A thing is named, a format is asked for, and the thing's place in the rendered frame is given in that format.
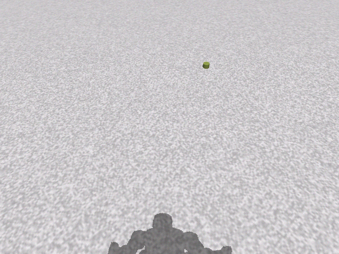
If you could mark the tin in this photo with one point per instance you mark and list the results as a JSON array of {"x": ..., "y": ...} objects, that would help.
[{"x": 206, "y": 65}]

